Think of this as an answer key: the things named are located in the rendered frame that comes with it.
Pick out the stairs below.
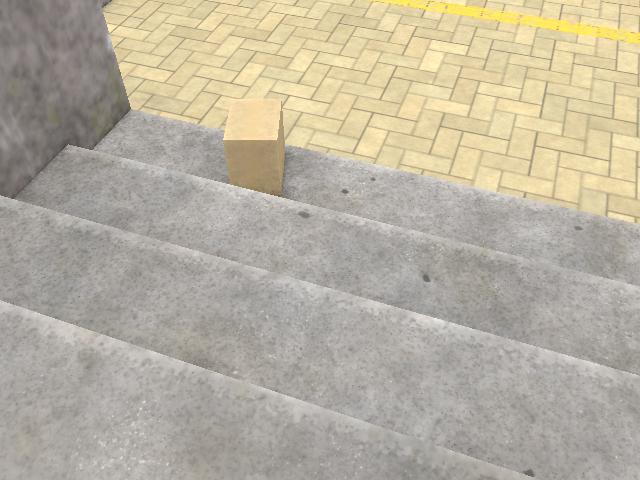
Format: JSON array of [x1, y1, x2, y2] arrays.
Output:
[[0, 109, 640, 480]]

